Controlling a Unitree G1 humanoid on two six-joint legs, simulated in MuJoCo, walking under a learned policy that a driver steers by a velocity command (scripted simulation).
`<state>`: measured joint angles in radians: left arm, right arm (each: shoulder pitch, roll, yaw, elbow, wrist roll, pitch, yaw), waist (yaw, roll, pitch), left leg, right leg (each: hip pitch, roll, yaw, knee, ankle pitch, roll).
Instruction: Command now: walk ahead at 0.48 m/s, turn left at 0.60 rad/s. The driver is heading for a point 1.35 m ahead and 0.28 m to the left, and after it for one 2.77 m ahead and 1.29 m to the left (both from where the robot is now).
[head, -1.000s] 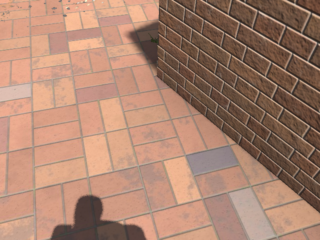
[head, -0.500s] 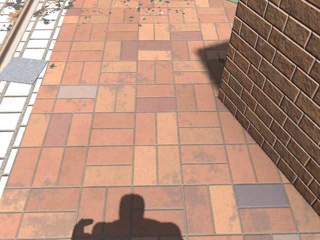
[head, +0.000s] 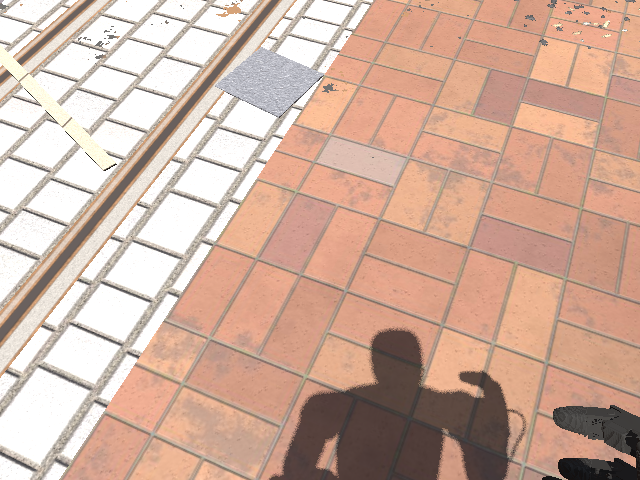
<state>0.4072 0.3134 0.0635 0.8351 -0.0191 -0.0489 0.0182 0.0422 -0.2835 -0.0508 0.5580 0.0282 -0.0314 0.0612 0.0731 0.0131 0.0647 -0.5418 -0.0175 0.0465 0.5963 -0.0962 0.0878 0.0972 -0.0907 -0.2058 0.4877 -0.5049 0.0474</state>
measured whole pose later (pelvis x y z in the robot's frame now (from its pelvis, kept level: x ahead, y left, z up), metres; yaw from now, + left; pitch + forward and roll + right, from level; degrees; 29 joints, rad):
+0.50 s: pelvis +0.31 -0.01 +0.01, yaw +17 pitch +2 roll +0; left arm 0.06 0.29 0.03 0.61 0.01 -0.12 -0.02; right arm 0.38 -0.32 -0.08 0.74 0.02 -0.03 -0.01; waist -0.08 0.01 0.02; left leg -0.12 -0.10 -0.24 0.71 -0.52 0.05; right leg -0.48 0.03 0.03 0.54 -0.12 0.00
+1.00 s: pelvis +0.54 +0.11 +0.01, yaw +26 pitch +2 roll -1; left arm 0.43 0.30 0.05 0.87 -0.03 -0.05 0.00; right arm 0.00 -0.25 -0.02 0.61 0.01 -0.07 0.04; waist 0.10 0.02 0.05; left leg -0.46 0.02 0.01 0.51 -0.06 0.06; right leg 0.03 -0.05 -0.11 0.42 -0.44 0.02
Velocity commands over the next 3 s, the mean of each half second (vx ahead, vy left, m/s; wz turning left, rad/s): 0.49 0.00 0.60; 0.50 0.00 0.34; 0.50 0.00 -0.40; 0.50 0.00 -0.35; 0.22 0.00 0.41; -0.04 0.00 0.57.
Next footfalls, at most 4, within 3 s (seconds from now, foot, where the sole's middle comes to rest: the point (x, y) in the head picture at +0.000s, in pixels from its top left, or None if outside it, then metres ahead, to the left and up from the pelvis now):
0.46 right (394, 447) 0.49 -0.07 -0.75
0.98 left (231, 369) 0.63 0.28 -0.75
1.50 right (309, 239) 0.99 0.14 -0.75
2.04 left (242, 151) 1.28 0.35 -0.75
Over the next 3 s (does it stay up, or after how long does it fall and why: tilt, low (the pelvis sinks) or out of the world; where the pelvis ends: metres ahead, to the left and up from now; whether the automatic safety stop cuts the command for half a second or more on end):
stays up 1.29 0.27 0.02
